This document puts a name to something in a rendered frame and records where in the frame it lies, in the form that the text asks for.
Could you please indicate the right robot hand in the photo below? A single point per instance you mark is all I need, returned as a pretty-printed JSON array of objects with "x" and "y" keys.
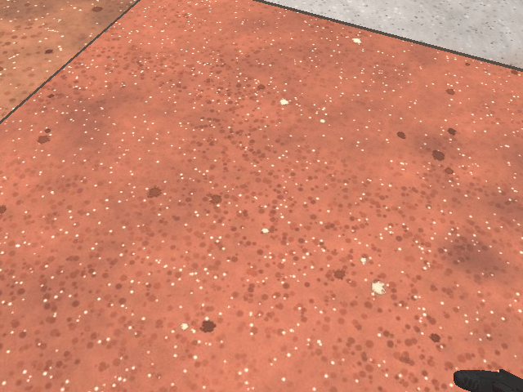
[{"x": 487, "y": 381}]

